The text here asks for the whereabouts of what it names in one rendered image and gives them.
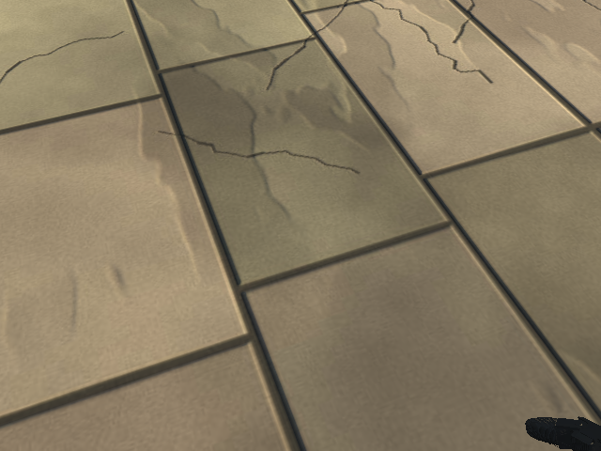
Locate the robot right hand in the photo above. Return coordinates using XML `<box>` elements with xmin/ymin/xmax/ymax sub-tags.
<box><xmin>525</xmin><ymin>417</ymin><xmax>601</xmax><ymax>451</ymax></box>

